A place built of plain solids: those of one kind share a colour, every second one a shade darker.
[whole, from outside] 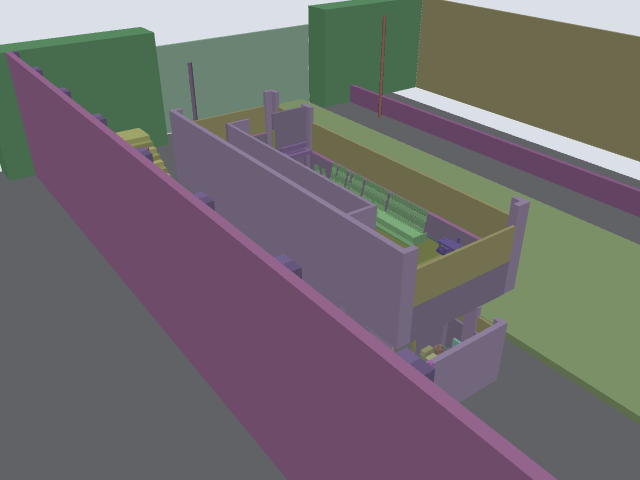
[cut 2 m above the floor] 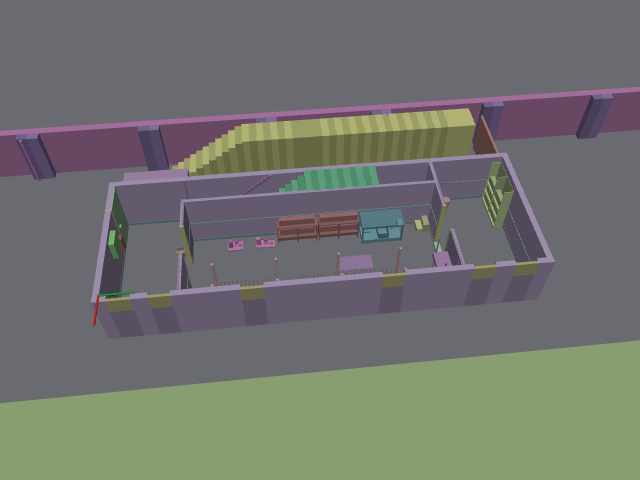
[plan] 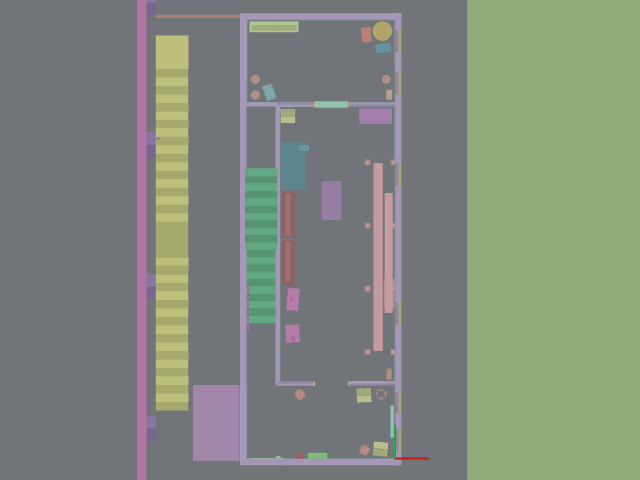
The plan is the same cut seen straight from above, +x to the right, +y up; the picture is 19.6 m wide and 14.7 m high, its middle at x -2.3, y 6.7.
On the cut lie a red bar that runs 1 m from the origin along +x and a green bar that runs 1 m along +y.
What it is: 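A mechanical signal box beside a railway in a town; below a lobby, the locking room and a lamp room, above the operating floor with its lever frame behind one band of glass and beyond a partition the mess room; one straight stair between walls, met straight on from the door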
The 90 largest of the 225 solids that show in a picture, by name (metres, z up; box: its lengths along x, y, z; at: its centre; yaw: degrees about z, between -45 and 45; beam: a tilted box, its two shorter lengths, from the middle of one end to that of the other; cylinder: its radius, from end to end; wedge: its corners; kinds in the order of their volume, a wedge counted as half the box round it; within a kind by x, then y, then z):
{
 "yard_line_abut_1": {"box": [9.7, 2.01, 7.08], "at": [-4.47, 28.01, 3.49]},
 "yard_line_abut_2": {"box": [9.42, 2.01, 7.08], "at": [17.72, 28.01, 3.49]},
 "yard_line_bed_1": {"box": [10.1, 39.2, 0.6], "at": [7.26, 9.41, 0.0]},
 "yard_line_near_1": {"box": [0.3, 34.77, 7.08], "at": [-7.76, 9.62, 3.49]},
 "yard_line_far_1": {"box": [0.2, 34.77, 7.08], "at": [22.53, 9.62, 3.49]},
 "yard_line_step_1": {"box": [1.0, 0.28, 1.45], "at": [-6.83, 3.44, 0.67]},
 "yard_line_step_2": {"box": [1.0, 0.28, 1.62], "at": [-6.83, 3.7, 0.76]},
 "yard_line_step_3": {"box": [1.0, 0.28, 1.8], "at": [-6.83, 3.96, 0.85]},
 "yard_line_step_4": {"box": [1.0, 0.28, 1.97], "at": [-6.83, 4.22, 0.93]},
 "yard_line_step_5": {"box": [1.0, 0.28, 2.14], "at": [-6.83, 4.48, 1.02]},
 "yard_line_step_6": {"box": [1.0, 0.28, 2.32], "at": [-6.83, 4.74, 1.11]},
 "yard_line_step_7": {"box": [1.0, 0.28, 2.49], "at": [-6.83, 5.0, 1.2]},
 "yard_line_step_8": {"box": [1.0, 0.28, 2.67], "at": [-6.83, 5.26, 1.28]},
 "yard_line_step_9": {"box": [1.0, 0.28, 2.84], "at": [-6.83, 5.52, 1.37]},
 "yard_line_step_10": {"box": [1.0, 0.28, 3.02], "at": [-6.83, 5.78, 1.46]},
 "yard_line_step_11": {"box": [1.0, 0.28, 3.19], "at": [-6.83, 6.04, 1.55]},
 "yard_line_step_12": {"box": [1.0, 1.12, 3.36], "at": [-6.83, 6.72, 1.63]},
 "yard_line_step_13": {"box": [1.0, 0.28, 3.54], "at": [-6.83, 7.4, 1.72]},
 "yard_line_step_14": {"box": [1.0, 0.28, 3.71], "at": [-6.83, 7.66, 1.81]},
 "yard_line_step_15": {"box": [1.0, 0.28, 3.89], "at": [-6.83, 7.92, 1.89]},
 "yard_line_step_16": {"box": [1.0, 0.28, 4.06], "at": [-6.83, 8.18, 1.98]},
 "yard_line_step_17": {"box": [1.0, 0.28, 4.24], "at": [-6.83, 8.44, 2.07]},
 "yard_line_step_18": {"box": [1.0, 0.28, 4.41], "at": [-6.83, 8.7, 2.16]},
 "yard_line_step_19": {"box": [1.0, 0.28, 4.58], "at": [-6.83, 8.96, 2.24]},
 "yard_line_step_20": {"box": [1.0, 0.28, 4.76], "at": [-6.83, 9.22, 2.33]},
 "yard_line_step_21": {"box": [1.0, 0.28, 4.93], "at": [-6.83, 9.48, 2.42]},
 "yard_line_step_22": {"box": [1.0, 0.28, 5.11], "at": [-6.83, 9.74, 2.5]},
 "yard_line_step_23": {"box": [1.0, 0.28, 5.28], "at": [-6.83, 10.0, 2.59]},
 "yard_line_step_24": {"box": [1.0, 0.28, 5.46], "at": [-6.83, 10.26, 2.68]},
 "yard_line_step_25": {"box": [1.0, 0.28, 5.63], "at": [-6.83, 10.52, 2.77]},
 "yard_line_step_26": {"box": [1.0, 0.28, 5.81], "at": [-6.83, 10.78, 2.85]},
 "yard_line_step_27": {"box": [1.0, 0.28, 5.98], "at": [-6.83, 11.04, 2.94]},
 "yard_line_step_28": {"box": [1.0, 0.28, 6.15], "at": [-6.83, 11.3, 3.03]},
 "yard_line_step_29": {"box": [1.0, 0.28, 6.33], "at": [-6.83, 11.56, 3.11]},
 "yard_line_step_30": {"box": [1.0, 0.28, 6.5], "at": [-6.83, 11.82, 3.2]},
 "yard_line_step_31": {"box": [1.0, 1.02, 6.68], "at": [-6.83, 12.45, 3.29]},
 "wall_1": {"box": [0.2, 2.5, 2.5], "at": [-4.65, 1.05, 1.2]},
 "wall_2": {"box": [0.2, 2.5, 3.05], "at": [-4.65, 1.05, 5.3]},
 "wall_3": {"box": [0.2, 8.55, 4.08], "at": [-4.65, 6.58, 1.99]},
 "wall_4": {"box": [0.2, 8.55, 3.05], "at": [-4.65, 6.58, 5.3]},
 "wall_5": {"box": [0.2, 2.8, 2.5], "at": [-4.65, 12.25, 1.2]},
 "wall_6": {"box": [0.2, 2.8, 3.05], "at": [-4.65, 12.25, 5.3]},
 "wall_7": {"box": [0.06, 8.55, 4.08], "at": [-3.63, 6.58, 1.99]},
 "wall_8": {"box": [0.06, 8.55, 3.05], "at": [-3.63, 6.58, 5.3]},
 "wall_9": {"box": [0.06, 8.61, 3.05], "at": [-3.57, 6.54, 5.3]},
 "wall_10": {"box": [0.06, 8.55, 2.5], "at": [-3.57, 6.58, 1.2]},
 "wall_11": {"box": [4.95, 0.2, 2.5], "at": [-2.27, -0.1, 1.2]},
 "wall_12": {"box": [3.96, 0.2, 1.2], "at": [-2.27, -0.1, 4.38]},
 "wall_13": {"box": [4.95, 0.2, 2.5], "at": [-2.27, 13.55, 1.2]},
 "wall_14": {"box": [3.96, 0.2, 1.2], "at": [-2.27, 13.55, 4.38]},
 "wall_15": {"box": [0.2, 1.81, 2.5], "at": [0.1, 3.2, 1.2]},
 "wall_16": {"box": [0.2, 10.26, 1.2], "at": [0.1, 5.42, 4.38]},
 "wall_17": {"box": [0.2, 3.56, 2.5], "at": [0.1, 6.58, 1.2]},
 "wall_18": {"box": [0.2, 1.81, 2.5], "at": [0.1, 9.95, 1.2]},
 "yard_line_dark_1": {"box": [12.63, 0.2, 5.76], "at": [6.69, 29.11, 2.83]},
 "yard_line_toe_1": {"box": [0.3, 34.77, 1.35], "at": [15.61, 9.62, 0.62]},
 "raised_floor_operating_1": {"box": [4.68, 2.42, 0.25], "at": [-2.27, 1.15, 3.9]},
 "raised_floor_operating_2": {"box": [3.73, 8.68, 0.25], "at": [-1.8, 6.58, 3.9]},
 "stair_1": {"box": [0.99, 0.25, 1.52], "at": [-4.11, 5.85, 0.71]},
 "stair_2": {"box": [0.99, 0.25, 1.7], "at": [-4.11, 6.08, 0.8]},
 "stair_3": {"box": [0.99, 0.25, 1.88], "at": [-4.11, 6.3, 0.89]},
 "stair_4": {"box": [0.99, 0.25, 2.07], "at": [-4.11, 6.53, 0.98]},
 "stair_5": {"box": [0.99, 0.25, 2.25], "at": [-4.11, 6.75, 1.07]},
 "stair_6": {"box": [0.99, 0.25, 2.43], "at": [-4.11, 6.98, 1.17]},
 "stair_7": {"box": [0.99, 0.25, 2.62], "at": [-4.11, 7.2, 1.26]},
 "stair_8": {"box": [0.99, 0.25, 2.8], "at": [-4.11, 7.43, 1.35]},
 "stair_9": {"box": [0.99, 0.25, 2.98], "at": [-4.11, 7.65, 1.44]},
 "stair_10": {"box": [0.99, 0.25, 3.16], "at": [-4.11, 7.87, 1.53]},
 "stair_11": {"box": [0.99, 0.25, 3.35], "at": [-4.11, 8.1, 1.62]},
 "stair_12": {"box": [0.99, 0.25, 3.53], "at": [-4.11, 8.32, 1.72]},
 "stair_13": {"box": [0.99, 0.25, 3.71], "at": [-4.11, 8.55, 1.81]},
 "stair_14": {"box": [0.99, 0.25, 3.9], "at": [-4.11, 8.77, 1.9]},
 "yard_line_near_pier_1": {"box": [0.28, 0.39, 7.08], "at": [-7.47, -3.62, 3.49]},
 "yard_line_near_pier_2": {"box": [0.28, 0.39, 7.08], "at": [-7.47, -3.23, 3.49]},
 "yard_line_near_pier_3": {"box": [0.28, 0.39, 7.08], "at": [-7.47, 0.73, 3.49]},
 "yard_line_near_pier_4": {"box": [0.28, 0.39, 7.08], "at": [-7.47, 1.12, 3.49]},
 "yard_line_near_pier_5": {"box": [0.28, 0.39, 7.08], "at": [-7.47, 5.08, 3.49]},
 "yard_line_near_pier_6": {"box": [0.28, 0.39, 7.08], "at": [-7.47, 5.47, 3.49]},
 "yard_line_near_pier_7": {"box": [0.28, 0.39, 7.08], "at": [-7.47, 9.42, 3.49]},
 "yard_line_near_pier_8": {"box": [0.28, 0.39, 7.08], "at": [-7.47, 9.81, 3.49]},
 "yard_line_near_pier_9": {"box": [0.28, 0.39, 7.08], "at": [-7.47, 13.77, 3.49]},
 "yard_line_near_pier_10": {"box": [0.28, 0.39, 7.08], "at": [-7.47, 14.16, 3.49]},
 "yard_line_near_pier_11": {"box": [0.28, 0.39, 7.08], "at": [-7.47, 18.12, 3.49]},
 "yard_line_near_pier_12": {"box": [0.28, 0.39, 7.08], "at": [-7.47, 18.5, 3.49]},
 "yard_line_bunker_1": {"box": [1.43, 2.32, 1.1], "at": [-5.47, 1.1, 0.5]},
 "window_pane_1": {"box": [3.95, 0.1, 1.21], "at": [-2.27, -0.15, 5.57]},
 "window_pane_2": {"box": [3.95, 0.1, 1.21], "at": [-2.27, 13.6, 5.57]},
 "window_pane_3": {"box": [0.1, 10.25, 1.21], "at": [0.15, 5.42, 5.57]},
 "lever_frame_1": {"box": [0.5, 5.75, 0.33], "at": [-0.52, 6.17, 4.14]},
 "yard_line_fence_1": {"box": [2.58, 0.1, 1.65], "at": [-6.04, 13.55, 0.78]}
}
